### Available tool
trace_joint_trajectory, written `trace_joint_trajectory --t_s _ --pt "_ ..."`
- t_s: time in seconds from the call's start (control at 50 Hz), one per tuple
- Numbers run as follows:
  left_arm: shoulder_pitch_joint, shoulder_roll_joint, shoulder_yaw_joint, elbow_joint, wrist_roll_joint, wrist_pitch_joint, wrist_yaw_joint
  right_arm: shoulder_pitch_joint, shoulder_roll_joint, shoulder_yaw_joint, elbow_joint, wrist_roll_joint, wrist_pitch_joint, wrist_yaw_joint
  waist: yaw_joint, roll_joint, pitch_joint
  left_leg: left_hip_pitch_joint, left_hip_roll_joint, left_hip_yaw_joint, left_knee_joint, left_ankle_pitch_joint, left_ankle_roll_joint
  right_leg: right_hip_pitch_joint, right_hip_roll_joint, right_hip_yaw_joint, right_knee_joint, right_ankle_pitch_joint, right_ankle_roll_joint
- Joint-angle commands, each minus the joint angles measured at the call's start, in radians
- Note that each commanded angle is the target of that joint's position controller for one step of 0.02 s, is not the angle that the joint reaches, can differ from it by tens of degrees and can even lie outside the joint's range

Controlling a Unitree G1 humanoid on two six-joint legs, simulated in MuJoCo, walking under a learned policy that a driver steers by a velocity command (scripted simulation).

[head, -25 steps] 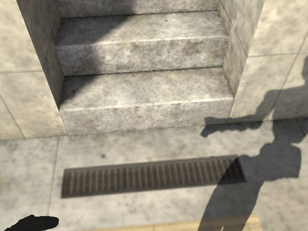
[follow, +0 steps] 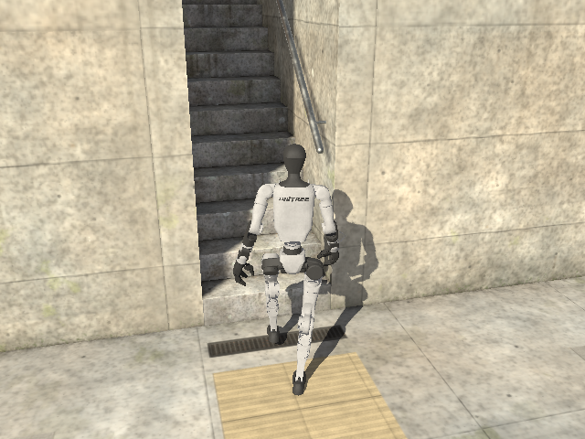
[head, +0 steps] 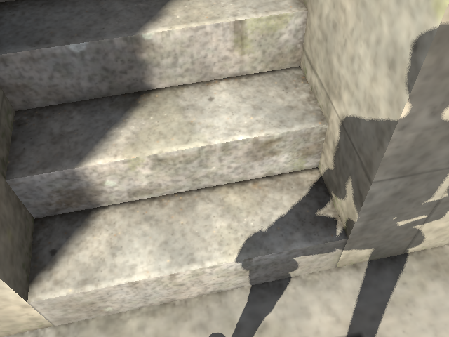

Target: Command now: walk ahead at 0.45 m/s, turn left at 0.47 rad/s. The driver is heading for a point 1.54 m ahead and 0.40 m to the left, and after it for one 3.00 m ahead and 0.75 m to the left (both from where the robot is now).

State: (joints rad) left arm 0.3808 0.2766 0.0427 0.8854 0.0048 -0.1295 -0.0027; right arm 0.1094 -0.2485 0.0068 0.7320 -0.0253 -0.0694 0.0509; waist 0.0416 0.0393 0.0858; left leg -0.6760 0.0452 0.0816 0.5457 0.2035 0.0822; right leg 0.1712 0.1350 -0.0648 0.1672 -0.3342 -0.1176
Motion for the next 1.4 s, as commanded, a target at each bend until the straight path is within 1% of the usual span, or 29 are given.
trace_joint_trajectory --t_s 0.02,0.06,0.08,0.1,0.12,0.16,0.18,0.2,0.22,0.28,0.34,0.38,0.42,0.48,0.6,0.68,0.7,0.72,0.74,0.76,0.78,0.8,0.88,1.02,1.08,1.1,1.12,1.16,1.4 --pt "-0.040 0.138 0.026 -0.048 0.011 0.004 0.043 0.125 -0.116 -0.036 0.013 -0.011 -0.025 0.001 -0.084 -0.129 -0.150 0.346 -0.147 0.070 -0.090 0.040 0.025 -0.061 -0.226 -0.072 0.252 1.184 0.092" --pt "-0.132 0.160 0.030 -0.072 0.009 0.023 0.051 0.419 -0.173 -0.065 0.109 -0.032 -0.026 -0.011 -0.224 -0.144 -0.228 0.610 -0.141 0.005 -0.121 0.004 0.069 -0.226 -0.193 -0.090 0.737 1.057 0.123" --pt "-0.123 0.112 0.019 -0.080 0.010 0.023 0.049 0.462 -0.197 -0.076 0.130 -0.026 -0.021 -0.034 -0.205 -0.006 -0.239 0.729 -0.007 -0.134 -0.089 0.368 0.105 -0.399 -0.054 -0.109 1.064 0.289 0.123" --pt "0.053 0.001 -0.012 -0.103 -0.029 0.027 0.065 0.436 -0.300 -0.105 0.110 -0.035 -0.021 -0.046 -0.079 0.234 -0.376 1.080 0.273 -0.500 0.067 1.100 0.341 -0.803 0.033 0.004 1.492 -0.306 0.180" --pt "-0.043 0.060 -0.021 -0.163 -0.022 0.022 0.064 0.448 -0.312 -0.132 0.098 0.025 0.008 -0.054 -0.177 0.145 -0.548 1.114 0.271 -0.533 -0.035 0.959 0.470 -0.862 -0.036 0.113 1.598 -0.293 0.182" --pt "-0.152 0.126 -0.019 -0.190 0.025 0.029 0.036 0.211 -0.170 -0.095 0.022 0.050 0.044 -0.062 -0.066 -0.111 -0.311 0.738 0.129 -0.431 -0.174 0.508 0.334 -0.784 -0.126 0.146 1.333 -0.115 0.153" --pt "-0.129 0.132 -0.017 -0.170 0.054 0.055 0.035 0.216 -0.126 -0.077 -0.001 0.010 0.042 -0.051 -0.051 -0.214 -0.250 0.651 0.155 -0.514 -0.210 0.381 0.274 -0.773 -0.118 0.146 1.261 -0.060 0.151" --pt "-0.093 0.106 -0.027 -0.162 0.084 0.099 0.040 0.218 -0.143 -0.082 -0.010 0.009 0.037 -0.051 -0.027 -0.186 -0.226 0.543 0.157 -0.554 -0.266 0.238 0.244 -0.722 -0.124 0.142 1.189 -0.041 0.159" --pt "-0.104 0.094 -0.031 -0.173 0.091 0.127 0.044 0.218 -0.188 -0.095 0.000 0.002 0.042 -0.047 -0.019 -0.165 -0.185 0.450 0.124 -0.552 -0.288 0.124 0.186 -0.676 -0.128 0.154 1.093 -0.040 0.164" --pt "-0.158 0.074 -0.034 -0.203 0.057 0.157 0.059 0.189 -0.227 -0.115 -0.004 -0.004 0.065 -0.066 -0.013 -0.033 -0.180 0.352 0.019 -0.498 -0.245 0.052 0.040 -0.639 -0.098 0.148 0.897 -0.003 0.159" --pt "-0.232 0.110 -0.016 -0.215 0.039 0.160 0.060 0.201 -0.247 -0.131 0.007 0.027 0.073 -0.066 -0.059 0.048 -0.159 0.399 -0.016 -0.582 -0.284 -0.409 -0.065 -0.709 -0.091 0.189 0.790 0.095 0.179" --pt "-0.301 0.113 -0.014 -0.227 0.047 0.166 0.060 0.218 -0.239 -0.138 0.025 0.030 0.064 -0.062 -0.089 0.079 -0.139 0.479 -0.026 -0.631 -0.305 -0.579 -0.066 -0.764 -0.087 0.209 0.719 0.118 0.185" --pt "-0.322 0.113 -0.013 -0.218 0.035 0.157 0.062 0.225 -0.225 -0.136 0.034 0.024 0.063 -0.063 -0.110 0.093 -0.146 0.546 -0.016 -0.610 -0.266 -0.505 -0.053 -0.781 -0.097 0.211 0.678 0.142 0.183" --pt "-0.335 0.113 -0.006 -0.215 0.045 0.142 0.063 0.231 -0.189 -0.134 0.024 0.011 0.083 -0.080 -0.139 0.117 -0.166 0.602 0.003 -0.608 -0.226 -0.257 -0.040 -0.787 -0.108 0.203 0.696 0.128 0.178" --pt "-0.303 0.140 -0.006 -0.187 0.023 0.127 0.065 0.208 -0.180 -0.117 0.016 -0.011 0.090 -0.092 -0.124 0.076 -0.153 0.593 0.036 -0.617 -0.179 0.022 0.029 -0.657 -0.111 0.177 0.582 0.029 0.165" --pt "-0.216 0.145 -0.006 -0.158 0.010 0.115 0.067 0.146 -0.180 -0.103 0.017 -0.013 0.090 -0.088 -0.060 0.057 -0.131 0.511 -0.002 -0.620 -0.158 -0.018 0.028 -0.429 -0.098 0.159 0.285 0.078 0.129" --pt "-0.196 0.137 -0.015 -0.150 0.015 0.106 0.068 0.150 -0.176 -0.092 0.031 -0.004 0.089 -0.082 -0.043 0.013 -0.122 0.448 -0.024 -0.617 -0.146 -0.174 -0.005 -0.325 -0.128 0.171 0.157 0.153 0.123" --pt "-0.214 0.152 -0.018 -0.156 0.028 0.093 0.072 0.202 -0.122 -0.074 0.032 -0.003 0.088 -0.075 -0.070 -0.087 -0.141 0.375 -0.067 -0.569 -0.081 -0.466 -0.044 -0.226 -0.259 0.289 0.094 0.174 0.103" --pt "-0.272 0.216 -0.016 -0.189 0.044 0.091 0.075 0.245 -0.065 -0.055 0.018 0.011 0.084 -0.072 -0.106 -0.238 -0.148 0.281 -0.191 -0.405 0.107 -0.719 -0.086 -0.197 -0.486 0.524 0.069 0.390 0.007" --pt "-0.238 0.200 -0.010 -0.165 0.047 0.098 0.075 0.189 -0.166 -0.090 0.016 0.006 0.100 -0.081 -0.059 -0.188 -0.150 0.322 -0.227 -0.279 0.316 -0.798 -0.085 -0.326 -0.544 0.557 0.107 0.654 -0.135" --pt "-0.214 0.158 -0.015 -0.142 0.022 0.093 0.067 0.160 -0.179 -0.094 0.018 -0.006 0.106 -0.083 -0.065 -0.110 -0.157 0.348 -0.199 -0.285 0.420 -0.758 -0.091 -0.348 -0.505 0.475 0.143 0.738 -0.148" --pt "-0.231 0.133 -0.020 -0.139 0.015 0.086 0.063 0.152 -0.153 -0.091 0.026 -0.008 0.111 -0.077 -0.072 -0.111 -0.142 0.347 -0.196 -0.284 0.470 -0.713 -0.094 -0.364 -0.432 0.368 0.167 0.742 -0.115" --pt "-0.217 0.099 -0.033 -0.133 0.026 0.088 0.066 0.126 -0.097 -0.076 0.035 -0.002 0.142 -0.055 -0.055 -0.175 -0.118 0.312 -0.205 -0.243 0.434 -0.654 -0.139 -0.323 -0.314 0.251 0.200 0.653 -0.060" --pt "-0.160 0.111 -0.015 -0.102 0.029 0.093 0.066 0.100 -0.055 -0.046 0.070 0.022 0.141 -0.077 -0.041 -0.235 -0.137 0.465 -0.133 -0.103 -0.130 -0.567 -0.100 -0.241 -0.296 0.331 0.231 0.532 -0.022" --pt "-0.174 0.061 -0.025 -0.105 0.012 0.077 0.058 0.105 -0.073 -0.037 0.084 -0.003 0.114 -0.091 -0.055 -0.151 -0.186 0.710 -0.005 -0.221 -0.260 -0.326 -0.066 -0.395 -0.270 0.326 0.236 0.363 0.060" --pt "-0.153 0.031 -0.032 -0.102 0.004 0.080 0.053 0.055 -0.089 -0.032 0.087 -0.006 0.108 -0.086 -0.019 -0.029 -0.150 0.602 0.034 -0.270 -0.211 -0.318 -0.033 -0.384 -0.200 0.251 0.191 0.189 0.091" --pt "-0.184 0.037 -0.032 -0.089 0.016 0.087 0.055 0.025 -0.050 -0.020 0.085 0.000 0.098 -0.079 -0.037 -0.031 -0.103 0.518 0.036 -0.267 -0.235 -0.365 -0.021 -0.342 -0.182 0.223 0.190 0.157 0.104" --pt "-0.179 0.049 -0.024 -0.067 0.024 0.097 0.058 0.033 -0.053 -0.015 0.102 0.001 0.080 -0.080 -0.041 -0.007 -0.059 0.482 0.019 -0.260 -0.259 -0.403 -0.026 -0.322 -0.182 0.224 0.194 0.201 0.103" --pt "-0.128 0.045 -0.012 0.057 0.016 0.100 0.043 0.086 -0.035 -0.008 0.191 0.014 0.047 -0.096 -0.037 -0.027 -0.043 0.479 0.019 -0.250 -0.306 -0.418 -0.021 -0.299 -0.191 0.224 0.149 0.251 0.126"
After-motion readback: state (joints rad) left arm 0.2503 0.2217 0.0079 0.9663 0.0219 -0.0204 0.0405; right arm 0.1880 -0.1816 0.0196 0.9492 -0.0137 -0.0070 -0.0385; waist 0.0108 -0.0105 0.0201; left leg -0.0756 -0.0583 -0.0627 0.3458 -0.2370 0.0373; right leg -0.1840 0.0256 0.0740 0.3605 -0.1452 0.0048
